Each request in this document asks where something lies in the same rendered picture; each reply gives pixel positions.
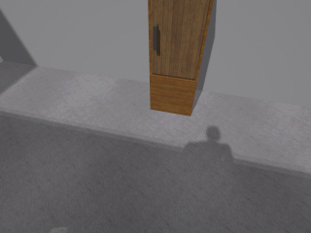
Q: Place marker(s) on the handle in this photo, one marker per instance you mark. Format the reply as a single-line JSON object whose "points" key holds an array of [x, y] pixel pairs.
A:
{"points": [[155, 37]]}

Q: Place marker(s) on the cupboard door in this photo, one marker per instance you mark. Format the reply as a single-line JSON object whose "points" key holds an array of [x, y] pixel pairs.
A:
{"points": [[180, 29]]}

